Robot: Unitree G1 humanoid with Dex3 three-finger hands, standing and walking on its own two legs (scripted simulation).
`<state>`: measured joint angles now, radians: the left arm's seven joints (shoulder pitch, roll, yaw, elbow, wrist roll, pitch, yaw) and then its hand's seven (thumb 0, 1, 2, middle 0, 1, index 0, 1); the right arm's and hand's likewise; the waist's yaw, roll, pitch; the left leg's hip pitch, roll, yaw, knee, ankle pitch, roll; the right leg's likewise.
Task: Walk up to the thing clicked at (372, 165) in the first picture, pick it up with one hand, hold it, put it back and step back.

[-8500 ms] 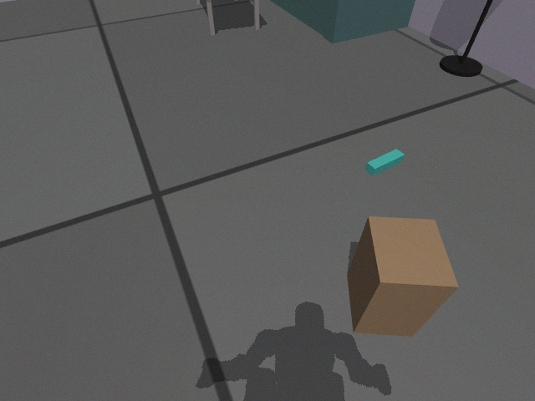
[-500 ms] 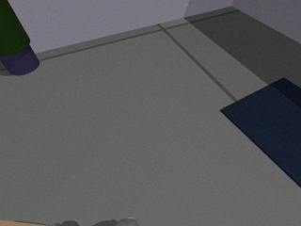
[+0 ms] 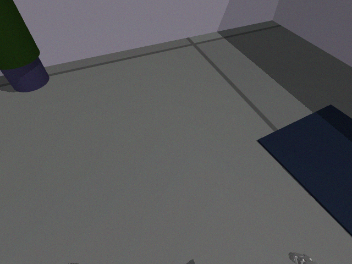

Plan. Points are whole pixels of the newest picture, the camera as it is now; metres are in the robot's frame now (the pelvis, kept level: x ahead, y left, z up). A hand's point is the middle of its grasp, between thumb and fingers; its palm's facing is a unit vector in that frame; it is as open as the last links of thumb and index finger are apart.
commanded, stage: walk up
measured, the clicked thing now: out of the picture +0.24 +1.40 -0.75
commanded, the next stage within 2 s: stand in 0.20 s
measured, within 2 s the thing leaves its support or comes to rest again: neither
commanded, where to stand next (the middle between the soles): +0.03 -0.01 m, yaw +0 degrees
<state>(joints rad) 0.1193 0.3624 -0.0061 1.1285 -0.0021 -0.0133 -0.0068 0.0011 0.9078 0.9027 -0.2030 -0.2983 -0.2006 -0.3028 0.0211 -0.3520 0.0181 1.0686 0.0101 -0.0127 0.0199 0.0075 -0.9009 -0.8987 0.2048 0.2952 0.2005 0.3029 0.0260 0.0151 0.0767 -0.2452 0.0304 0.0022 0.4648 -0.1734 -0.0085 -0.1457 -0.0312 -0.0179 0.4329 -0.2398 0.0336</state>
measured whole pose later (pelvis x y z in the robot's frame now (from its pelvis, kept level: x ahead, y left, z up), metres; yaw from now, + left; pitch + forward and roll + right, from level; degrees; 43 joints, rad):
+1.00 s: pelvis +0.03 +0.00 +0.01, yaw +0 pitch -2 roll +0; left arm 0.10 0.35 0.01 1.14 0.01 -0.01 -0.01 0.00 0.91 0.90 -0.20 -0.30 -0.20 -0.30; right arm 0.08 -0.35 0.00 1.14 -0.01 -0.01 0.01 0.01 -0.90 -0.90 0.20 0.30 0.20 0.30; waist -0.01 0.01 0.05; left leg -0.17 0.03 0.01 0.34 -0.15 -0.02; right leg -0.07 -0.03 -0.01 0.31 -0.21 0.03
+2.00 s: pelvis +0.03 +0.00 +0.01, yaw +0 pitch -2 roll +0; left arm 0.13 0.35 0.01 1.12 0.02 -0.01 -0.01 0.00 0.91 0.90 -0.20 -0.30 -0.20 -0.30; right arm 0.10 -0.35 0.00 1.13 -0.01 -0.01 0.01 0.01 -0.90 -0.90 0.20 0.30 0.20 0.30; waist 0.00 0.00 0.05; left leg -0.16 0.01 0.01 0.34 -0.15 -0.01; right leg -0.06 -0.05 -0.01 0.31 -0.22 0.04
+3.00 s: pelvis +0.06 +0.03 +0.00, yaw +5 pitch -1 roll -2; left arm 0.24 0.40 0.08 1.01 0.05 -0.06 -0.04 0.00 0.90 0.90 -0.21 -0.30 -0.20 -0.30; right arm 0.21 -0.43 -0.08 1.03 -0.04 0.01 0.10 0.01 -0.90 -0.90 0.20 0.30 0.20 0.30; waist 0.03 0.01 0.02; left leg -0.42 0.06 0.00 0.76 -0.37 0.01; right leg 0.01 -0.07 -0.10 0.32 -0.31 0.00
